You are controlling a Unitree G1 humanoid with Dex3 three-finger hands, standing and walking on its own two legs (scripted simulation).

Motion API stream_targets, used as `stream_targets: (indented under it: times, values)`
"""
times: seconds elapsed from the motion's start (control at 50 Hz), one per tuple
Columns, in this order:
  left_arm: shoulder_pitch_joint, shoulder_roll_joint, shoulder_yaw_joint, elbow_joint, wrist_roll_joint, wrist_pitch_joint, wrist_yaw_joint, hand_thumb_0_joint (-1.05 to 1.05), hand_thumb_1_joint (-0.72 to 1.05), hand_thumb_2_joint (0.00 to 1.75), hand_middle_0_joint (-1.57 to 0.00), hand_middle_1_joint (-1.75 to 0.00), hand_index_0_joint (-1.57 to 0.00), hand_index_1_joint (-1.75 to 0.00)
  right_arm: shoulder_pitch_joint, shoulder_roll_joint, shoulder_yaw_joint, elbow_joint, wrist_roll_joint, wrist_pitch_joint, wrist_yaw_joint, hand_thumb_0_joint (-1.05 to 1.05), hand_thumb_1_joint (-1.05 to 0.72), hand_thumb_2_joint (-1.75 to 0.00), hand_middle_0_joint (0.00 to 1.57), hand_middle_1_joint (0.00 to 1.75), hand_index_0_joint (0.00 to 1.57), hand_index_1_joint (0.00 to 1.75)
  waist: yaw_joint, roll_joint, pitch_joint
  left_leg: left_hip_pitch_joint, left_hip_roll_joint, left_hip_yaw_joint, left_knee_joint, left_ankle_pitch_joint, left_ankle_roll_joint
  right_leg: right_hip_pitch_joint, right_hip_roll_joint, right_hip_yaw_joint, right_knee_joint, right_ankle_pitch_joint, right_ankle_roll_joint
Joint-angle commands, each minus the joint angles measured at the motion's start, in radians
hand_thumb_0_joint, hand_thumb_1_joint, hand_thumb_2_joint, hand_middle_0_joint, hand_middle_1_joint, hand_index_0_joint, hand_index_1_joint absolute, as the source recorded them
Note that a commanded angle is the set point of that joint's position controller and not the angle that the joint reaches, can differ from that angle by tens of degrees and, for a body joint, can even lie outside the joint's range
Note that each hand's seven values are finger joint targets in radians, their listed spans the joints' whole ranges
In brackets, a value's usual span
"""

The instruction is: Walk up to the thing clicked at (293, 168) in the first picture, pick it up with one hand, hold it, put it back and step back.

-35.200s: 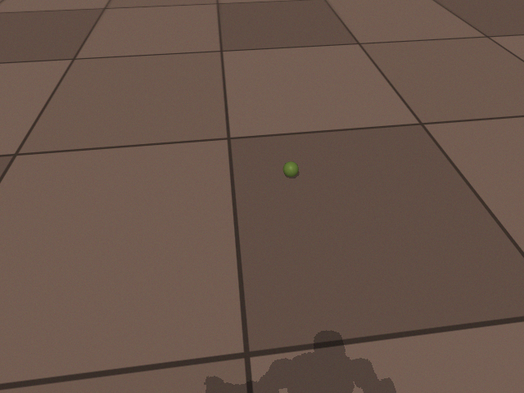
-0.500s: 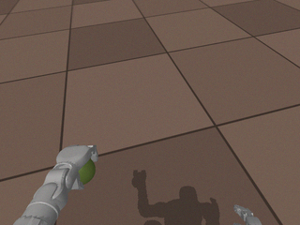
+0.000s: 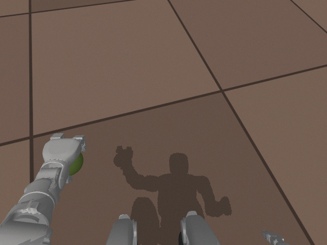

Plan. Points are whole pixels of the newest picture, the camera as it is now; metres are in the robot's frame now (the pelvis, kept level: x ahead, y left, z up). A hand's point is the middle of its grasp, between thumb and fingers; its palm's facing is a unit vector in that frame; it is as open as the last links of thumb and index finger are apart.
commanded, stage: crouch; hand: left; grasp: from above
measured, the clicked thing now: (67, 161) +0.38 +0.26 -0.13
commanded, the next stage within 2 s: lower in 1.28 s
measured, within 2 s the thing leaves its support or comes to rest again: neither
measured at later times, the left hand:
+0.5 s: hand (81, 177) +0.39 +0.29 -0.35, palm faces -0.48 -0.01 -0.88, open 10.5 cm
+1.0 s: hand (86, 178) +0.41 +0.30 -0.45, palm faces -0.48 -0.03 -0.87, open 10.5 cm
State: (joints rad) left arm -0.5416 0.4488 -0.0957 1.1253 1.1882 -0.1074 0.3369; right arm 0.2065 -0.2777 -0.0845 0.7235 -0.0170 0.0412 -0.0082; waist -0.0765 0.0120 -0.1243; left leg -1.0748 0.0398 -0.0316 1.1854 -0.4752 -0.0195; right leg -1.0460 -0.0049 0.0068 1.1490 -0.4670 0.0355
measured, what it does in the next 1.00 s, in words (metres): lowers itself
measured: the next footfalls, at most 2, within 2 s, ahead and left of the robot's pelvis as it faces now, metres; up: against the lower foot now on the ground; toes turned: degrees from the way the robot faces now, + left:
none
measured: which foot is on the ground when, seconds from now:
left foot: down 0.00-1.00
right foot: down 0.00-1.00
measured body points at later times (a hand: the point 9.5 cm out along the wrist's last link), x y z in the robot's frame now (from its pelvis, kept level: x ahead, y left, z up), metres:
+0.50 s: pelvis -0.04 +0.01 -0.20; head +0.18 +0.04 +0.19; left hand +0.41 +0.29 -0.30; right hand +0.02 -0.26 -0.32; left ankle +0.04 +0.13 -0.64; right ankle +0.04 -0.14 -0.64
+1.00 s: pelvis -0.04 +0.01 -0.28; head +0.20 +0.05 +0.09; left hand +0.43 +0.30 -0.40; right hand +0.01 -0.28 -0.39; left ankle +0.04 +0.13 -0.64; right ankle +0.04 -0.14 -0.64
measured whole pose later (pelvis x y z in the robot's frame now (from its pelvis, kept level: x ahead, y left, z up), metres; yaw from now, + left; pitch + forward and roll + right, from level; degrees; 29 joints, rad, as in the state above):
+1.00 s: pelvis -0.04 +0.01 -0.28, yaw -4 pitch +36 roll -8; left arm -0.86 0.76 0.15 1.33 1.27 -0.26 0.32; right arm 0.14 -0.27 -0.01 0.73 -0.12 -0.03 0.13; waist -0.18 0.00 -0.07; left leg -2.17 0.00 -0.14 2.22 -0.68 -0.02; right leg -2.09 0.01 -0.03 2.14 -0.69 0.06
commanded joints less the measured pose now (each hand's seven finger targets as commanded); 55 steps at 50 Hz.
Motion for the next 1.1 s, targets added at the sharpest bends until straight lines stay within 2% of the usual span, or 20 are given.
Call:
stream_targets:
  times: [0.0, 0.1, 0.16, 0.18, 0.24, 0.26, 0.32, 0.38, 0.5, 0.58, 0.62, 0.64, 0.74, 0.84, 0.9, 0.92, 0.96, 0.98, 1.04, 1.08]
  values:
    - [-0.342, 0.257, 0.098, -0.057, -0.021, 0.012, 0.067, 0.00, 0.26, 0.90, -0.52, -1.22, -0.62, -1.12, 0.094, -0.145, -0.045, -0.065, -0.013, -0.046, -0.011, 0.00, -0.90, -0.89, 0.20, 0.30, 0.20, 0.30, -0.008, 0.063, -0.469, 0.068, -0.044, 0.029, 0.043, 0.158, 0.029, -0.016, 0.029, -0.033, 0.024, 0.138, -0.059]
    - [-0.424, 0.323, 0.132, -0.119, -0.018, 0.002, 0.050, 0.00, 0.30, 0.94, -0.58, -1.20, -0.66, -1.12, 0.116, -0.157, -0.051, -0.060, -0.023, -0.062, -0.014, 0.00, -0.90, -0.90, 0.20, 0.30, 0.20, 0.30, -0.020, 0.143, -0.648, -0.004, -0.038, 0.009, 0.184, 0.154, 0.026, -0.155, 0.022, -0.050, 0.195, 0.126, -0.067]
    - [-0.459, 0.384, 0.173, -0.119, -0.009, -0.007, 0.042, 0.00, 0.29, 1.00, -0.58, -1.22, -0.66, -1.14, 0.120, -0.160, -0.048, -0.056, -0.031, -0.066, -0.010, 0.00, -0.90, -0.90, 0.20, 0.30, 0.20, 0.30, -0.028, 0.140, -0.653, -0.097, -0.039, 0.001, 0.249, 0.084, 0.027, -0.248, 0.021, -0.055, 0.260, 0.069, -0.066]
    - [-0.418, 0.352, 0.161, -0.041, -0.006, -0.006, 0.035, 0.00, 0.29, 1.00, -0.58, -1.21, -0.66, -1.14, 0.128, -0.165, -0.044, -0.050, -0.034, -0.069, -0.006, 0.00, -0.90, -0.90, 0.20, 0.30, 0.20, 0.30, -0.050, 0.118, -0.602, -0.132, -0.035, -0.019, 0.263, 0.056, 0.026, -0.315, 0.019, -0.063, 0.287, 0.041, -0.067]
    - [-0.473, 0.420, 0.201, -0.061, 0.000, -0.029, 0.028, 0.00, 0.26, 1.00, -0.56, -1.20, -0.63, -1.13, 0.128, -0.178, -0.049, -0.051, -0.038, -0.078, 0.004, 0.00, -0.90, -0.90, 0.20, 0.30, 0.20, 0.30, -0.044, 0.147, -0.628, -0.167, -0.036, -0.059, 0.290, -0.044, 0.020, -0.428, 0.017, -0.077, 0.358, -0.045, -0.071]
    - [-0.455, 0.398, 0.184, -0.029, 0.004, -0.035, 0.022, 0.00, 0.28, 0.99, -0.58, -1.20, -0.65, -1.12, 0.123, -0.172, -0.043, -0.053, -0.040, -0.079, 0.009, 0.00, -0.90, -0.90, 0.20, 0.30, 0.20, 0.30, -0.054, 0.149, -0.594, -0.203, -0.037, -0.062, 0.310, -0.071, 0.021, -0.474, 0.014, -0.080, 0.377, -0.068, -0.072]
    - [-0.494, 0.430, 0.206, -0.041, 0.005, -0.068, 0.023, 0.00, 0.35, 1.01, -0.63, -1.18, -0.70, -1.10, 0.121, -0.181, -0.037, -0.042, -0.047, -0.090, 0.022, 0.00, -0.90, -0.90, 0.20, 0.30, 0.20, 0.30, -0.069, 0.146, -0.611, -0.273, -0.043, -0.063, 0.370, -0.137, 0.027, -0.531, 0.012, -0.081, 0.423, -0.111, -0.068]
    - [-0.573, 0.476, 0.227, -0.100, 0.011, -0.098, 0.030, 0.00, 0.41, 1.03, -0.68, -1.17, -0.75, -1.10, 0.130, -0.182, -0.029, -0.036, -0.056, -0.101, 0.034, 0.00, -0.90, -0.90, 0.20, 0.30, 0.20, 0.30, -0.075, 0.183, -0.696, -0.289, -0.047, -0.045, 0.450, -0.114, 0.032, -0.553, 0.012, -0.078, 0.473, -0.093, -0.068]
    - [-0.601, 0.525, 0.262, -0.092, 0.046, -0.128, 0.061, 0.00, 0.42, 1.06, -0.72, -1.14, -0.78, -1.08, 0.156, -0.195, -0.016, -0.007, -0.079, -0.104, 0.057, 0.00, -0.91, -0.90, 0.20, 0.30, 0.20, 0.30, -0.078, 0.258, -0.779, -0.271, -0.045, -0.032, 0.581, 0.056, 0.031, -0.627, 0.014, -0.088, 0.583, 0.016, -0.069]
    - [-0.602, 0.540, 0.270, -0.053, 0.063, -0.121, 0.066, 0.00, 0.45, 1.03, -0.75, -1.13, -0.80, -1.07, 0.158, -0.201, -0.014, -0.003, -0.088, -0.099, 0.076, 0.00, -0.91, -0.90, 0.20, 0.30, 0.20, 0.30, -0.070, 0.298, -0.770, -0.270, -0.039, -0.035, 0.629, 0.116, 0.026, -0.681, 0.014, -0.101, 0.644, 0.048, -0.071]
    - [-0.558, 0.506, 0.256, -0.012, 0.064, -0.114, 0.060, 0.00, 0.46, 1.04, -0.75, -1.14, -0.81, -1.08, 0.164, -0.202, -0.014, -0.003, -0.091, -0.095, 0.086, 0.00, -0.91, -0.90, 0.20, 0.30, 0.20, 0.30, -0.081, 0.272, -0.737, -0.311, -0.041, -0.025, 0.656, 0.121, 0.030, -0.676, 0.016, -0.104, 0.649, 0.061, -0.067]
    - [-0.567, 0.533, 0.268, -0.013, 0.065, -0.111, 0.059, 0.00, 0.46, 1.04, -0.76, -1.14, -0.81, -1.08, 0.162, -0.206, -0.017, -0.004, -0.091, -0.093, 0.090, 0.00, -0.91, -0.90, 0.20, 0.30, 0.20, 0.30, -0.078, 0.254, -0.742, -0.335, -0.041, -0.023, 0.668, 0.109, 0.034, -0.673, 0.019, -0.105, 0.657, 0.059, -0.067]
    - [-0.574, 0.531, 0.262, 0.005, 0.055, -0.105, 0.037, 0.00, 0.49, 1.06, -0.77, -1.16, -0.83, -1.10, 0.149, -0.212, -0.019, -0.015, -0.094, -0.086, 0.109, 0.00, -0.91, -0.90, 0.20, 0.30, 0.20, 0.30, -0.092, 0.257, -0.684, -0.386, -0.037, -0.038, 0.698, 0.064, 0.033, -0.732, 0.019, -0.117, 0.708, 0.027, -0.066]
    - [-0.602, 0.573, 0.277, 0.025, 0.051, -0.128, 0.026, 0.00, 0.50, 1.04, -0.75, -1.17, -0.82, -1.10, 0.147, -0.219, -0.009, -0.016, -0.097, -0.082, 0.122, 0.00, -0.91, -0.90, 0.20, 0.30, 0.20, 0.30, -0.100, 0.245, -0.656, -0.467, -0.041, -0.031, 0.750, 0.040, 0.035, -0.743, 0.020, -0.116, 0.753, 0.023, -0.064]
    - [-0.637, 0.634, 0.308, 0.026, 0.066, -0.150, 0.032, 0.00, 0.48, 1.01, -0.75, -1.14, -0.81, -1.07, 0.147, -0.225, -0.004, -0.011, -0.102, -0.077, 0.125, 0.00, -0.91, -0.90, 0.20, 0.30, 0.20, 0.30, -0.099, 0.250, -0.667, -0.504, -0.043, -0.017, 0.793, 0.032, 0.040, -0.741, 0.027, -0.111, 0.769, 0.027, -0.062]
    - [-0.619, 0.616, 0.305, 0.045, 0.067, -0.155, 0.033, 0.00, 0.48, 1.01, -0.74, -1.15, -0.81, -1.08, 0.151, -0.223, 0.005, -0.010, -0.107, -0.078, 0.129, 0.00, -0.91, -0.90, 0.20, 0.30, 0.20, 0.30, -0.100, 0.254, -0.649, -0.510, -0.045, -0.019, 0.794, 0.041, 0.037, -0.752, 0.022, -0.114, 0.783, 0.028, -0.061]
    - [-0.638, 0.647, 0.311, 0.057, 0.078, -0.166, 0.036, 0.00, 0.48, 1.02, -0.76, -1.15, -0.82, -1.09, 0.146, -0.226, 0.009, -0.006, -0.109, -0.076, 0.133, 0.00, -0.91, -0.90, 0.20, 0.30, 0.20, 0.30, -0.100, 0.266, -0.651, -0.529, -0.045, -0.009, 0.817, 0.026, 0.040, -0.760, 0.028, -0.113, 0.791, 0.023, -0.062]
    - [-0.658, 0.680, 0.333, 0.028, 0.083, -0.174, 0.042, 0.00, 0.48, 1.01, -0.75, -1.14, -0.81, -1.08, 0.148, -0.230, 0.007, -0.004, -0.110, -0.074, 0.134, 0.00, -0.91, -0.90, 0.20, 0.30, 0.20, 0.30, -0.098, 0.259, -0.675, -0.531, -0.043, -0.010, 0.824, 0.024, 0.040, -0.753, 0.031, -0.115, 0.798, 0.023, -0.062]
    - [-0.635, 0.664, 0.328, 0.083, 0.092, -0.183, 0.047, 0.00, 0.47, 1.01, -0.74, -1.14, -0.80, -1.07, 0.141, -0.233, 0.014, -0.002, -0.118, -0.071, 0.138, 0.00, -0.91, -0.90, 0.20, 0.30, 0.20, 0.30, -0.101, 0.270, -0.651, -0.553, -0.046, -0.014, 0.829, -0.022, 0.038, -0.797, 0.030, -0.125, 0.821, -0.020, -0.063]
    - [-0.670, 0.695, 0.336, 0.080, 0.100, -0.192, 0.055, 0.00, 0.45, 1.01, -0.73, -1.11, -0.79, -1.05, 0.132, -0.238, 0.016, 0.003, -0.120, -0.069, 0.138, 0.00, -0.91, -0.90, 0.20, 0.30, 0.20, 0.30, -0.101, 0.297, -0.648, -0.570, -0.046, -0.017, 0.834, -0.053, 0.037, -0.822, 0.031, -0.131, 0.838, -0.042, -0.066]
